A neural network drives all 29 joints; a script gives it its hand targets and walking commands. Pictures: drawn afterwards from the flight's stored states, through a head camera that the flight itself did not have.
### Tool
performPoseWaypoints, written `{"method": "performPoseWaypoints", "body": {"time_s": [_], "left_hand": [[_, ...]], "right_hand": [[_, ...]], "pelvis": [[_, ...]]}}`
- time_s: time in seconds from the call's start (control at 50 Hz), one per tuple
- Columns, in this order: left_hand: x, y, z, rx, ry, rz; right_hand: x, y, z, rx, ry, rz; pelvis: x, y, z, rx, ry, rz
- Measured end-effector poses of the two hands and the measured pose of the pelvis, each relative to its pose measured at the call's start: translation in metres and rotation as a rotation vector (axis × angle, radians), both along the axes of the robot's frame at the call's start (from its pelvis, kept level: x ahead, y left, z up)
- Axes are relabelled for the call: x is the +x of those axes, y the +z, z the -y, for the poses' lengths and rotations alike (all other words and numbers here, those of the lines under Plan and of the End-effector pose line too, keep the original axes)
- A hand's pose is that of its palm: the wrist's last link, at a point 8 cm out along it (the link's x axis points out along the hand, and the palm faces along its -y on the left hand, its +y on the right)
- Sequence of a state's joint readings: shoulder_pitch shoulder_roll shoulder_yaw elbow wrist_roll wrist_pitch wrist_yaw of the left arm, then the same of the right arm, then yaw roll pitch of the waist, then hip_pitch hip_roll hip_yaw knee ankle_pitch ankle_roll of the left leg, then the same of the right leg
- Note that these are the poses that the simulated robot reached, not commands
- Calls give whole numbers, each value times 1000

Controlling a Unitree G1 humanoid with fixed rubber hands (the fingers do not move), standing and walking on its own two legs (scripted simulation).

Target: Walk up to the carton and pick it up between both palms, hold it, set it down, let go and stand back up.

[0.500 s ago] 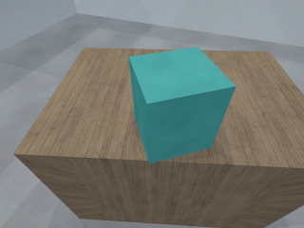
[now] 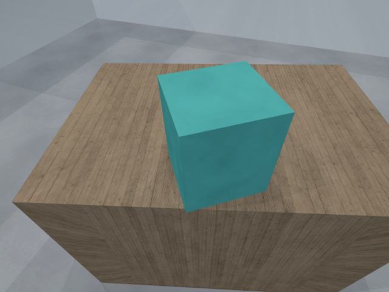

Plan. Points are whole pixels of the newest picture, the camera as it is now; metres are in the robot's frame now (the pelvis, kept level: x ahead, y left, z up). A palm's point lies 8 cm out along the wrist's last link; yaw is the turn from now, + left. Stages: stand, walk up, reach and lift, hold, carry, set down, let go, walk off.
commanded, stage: stand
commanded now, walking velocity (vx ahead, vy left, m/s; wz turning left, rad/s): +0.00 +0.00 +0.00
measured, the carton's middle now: (215, 137) +0.44 -0.02 +0.09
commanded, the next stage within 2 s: none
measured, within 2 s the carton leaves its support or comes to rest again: neither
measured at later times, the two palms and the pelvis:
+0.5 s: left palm out of the picture +0.02 +0.24 -0.13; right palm out of the picture +0.03 -0.26 -0.12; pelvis +0.00 -0.01 +0.00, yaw +0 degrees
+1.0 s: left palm out of the picture +0.02 +0.24 -0.14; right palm out of the picture +0.02 -0.25 -0.13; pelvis +0.01 -0.01 +0.00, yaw +0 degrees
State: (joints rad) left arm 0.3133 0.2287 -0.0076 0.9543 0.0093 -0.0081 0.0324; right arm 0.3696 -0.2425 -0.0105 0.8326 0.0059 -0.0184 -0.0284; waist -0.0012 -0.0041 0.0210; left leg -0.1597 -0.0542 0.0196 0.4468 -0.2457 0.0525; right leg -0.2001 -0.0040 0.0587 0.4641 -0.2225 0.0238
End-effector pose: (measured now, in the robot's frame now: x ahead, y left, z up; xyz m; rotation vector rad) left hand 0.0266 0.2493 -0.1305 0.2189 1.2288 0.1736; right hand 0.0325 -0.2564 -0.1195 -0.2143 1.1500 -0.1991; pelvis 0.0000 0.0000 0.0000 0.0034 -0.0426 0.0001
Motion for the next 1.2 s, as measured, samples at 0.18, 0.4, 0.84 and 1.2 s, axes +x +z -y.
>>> {"method": "performPoseWaypoints", "body": {"time_s": [0.18,0.4,0.84,1.2], "left_hand": [[-1,-1,5,-3,5,-13],[-6,-3,8,-6,13,-36],[-11,-5,13,-12,19,-68],[-9,-6,15,-16,19,-82]], "right_hand": [[-1,-2,2,2,-3,-17],[-3,-4,3,4,-6,-37],[-8,-8,0,12,-16,-75],[-8,-10,-4,19,-25,-96]], "pelvis": [[2,0,4,-1,-1,0],[3,1,6,-2,-1,0],[5,1,7,-2,-5,-2],[9,2,6,-1,-8,-3]]}}
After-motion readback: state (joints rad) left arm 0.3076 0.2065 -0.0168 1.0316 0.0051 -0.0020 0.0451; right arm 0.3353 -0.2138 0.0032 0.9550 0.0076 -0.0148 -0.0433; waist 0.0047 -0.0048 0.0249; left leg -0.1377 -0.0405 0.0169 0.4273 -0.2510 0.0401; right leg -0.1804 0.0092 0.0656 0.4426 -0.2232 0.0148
